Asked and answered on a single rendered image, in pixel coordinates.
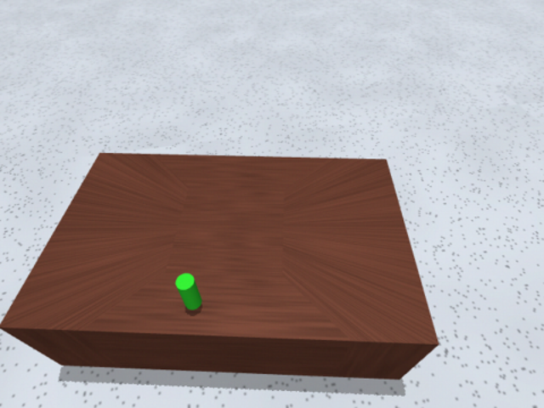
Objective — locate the can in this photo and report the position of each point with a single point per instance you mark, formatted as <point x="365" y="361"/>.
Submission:
<point x="188" y="291"/>

